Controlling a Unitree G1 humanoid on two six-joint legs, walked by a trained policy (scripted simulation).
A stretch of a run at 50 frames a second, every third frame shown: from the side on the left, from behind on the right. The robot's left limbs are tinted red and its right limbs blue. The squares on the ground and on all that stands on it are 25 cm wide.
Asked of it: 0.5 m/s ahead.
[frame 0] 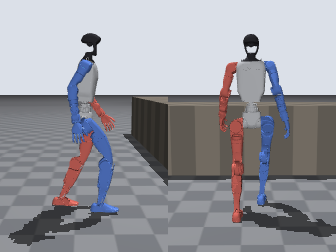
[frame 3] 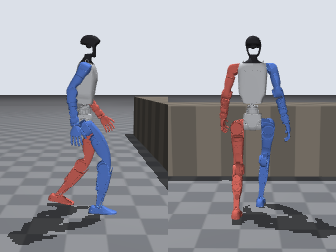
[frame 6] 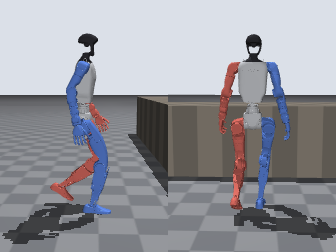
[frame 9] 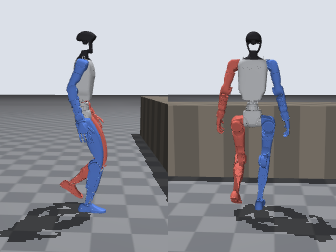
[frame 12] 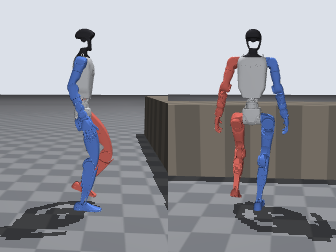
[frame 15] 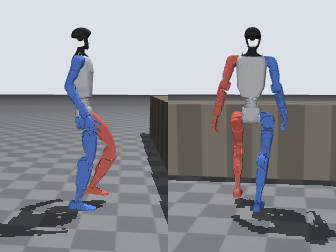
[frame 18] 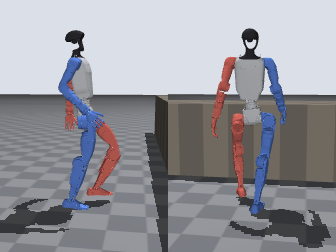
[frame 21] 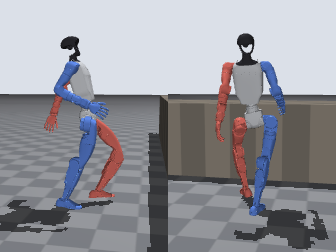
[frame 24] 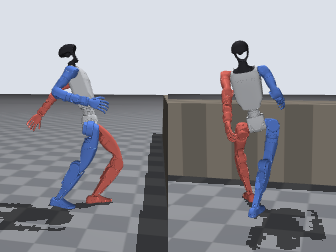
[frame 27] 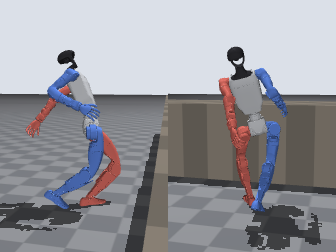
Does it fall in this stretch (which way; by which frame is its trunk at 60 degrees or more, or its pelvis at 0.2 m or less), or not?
no
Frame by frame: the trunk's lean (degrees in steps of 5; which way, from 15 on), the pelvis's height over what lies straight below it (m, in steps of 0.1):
0: 5, 0.8
3: 5, 0.7
6: 5, 0.8
9: 5, 0.8
12: 0, 0.8
15: 5, 0.8
18: 10, 0.8
21: 15 backward, 0.7
24: 25 backward and to its left, 0.7
27: 30 backward and to its left, 0.7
